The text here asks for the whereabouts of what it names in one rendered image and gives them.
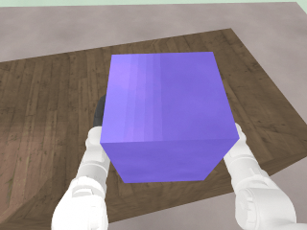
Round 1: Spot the robot right upper arm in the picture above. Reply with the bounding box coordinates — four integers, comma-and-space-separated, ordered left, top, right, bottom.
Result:
235, 187, 307, 230

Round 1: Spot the robot left forearm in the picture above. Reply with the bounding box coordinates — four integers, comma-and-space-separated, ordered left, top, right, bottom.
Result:
51, 126, 110, 230

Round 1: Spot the robot left upper arm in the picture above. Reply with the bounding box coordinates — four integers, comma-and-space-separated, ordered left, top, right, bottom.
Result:
52, 195, 108, 230

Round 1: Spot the carton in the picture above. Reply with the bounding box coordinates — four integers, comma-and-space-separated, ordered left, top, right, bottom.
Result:
100, 52, 240, 183

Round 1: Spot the robot right forearm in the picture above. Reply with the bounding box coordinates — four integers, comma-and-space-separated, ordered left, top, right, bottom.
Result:
224, 123, 296, 223

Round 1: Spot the robot left hand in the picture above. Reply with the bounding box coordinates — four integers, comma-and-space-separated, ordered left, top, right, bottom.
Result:
93, 94, 106, 127

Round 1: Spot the pedestal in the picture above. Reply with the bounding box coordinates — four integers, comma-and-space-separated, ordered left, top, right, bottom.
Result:
0, 28, 307, 230

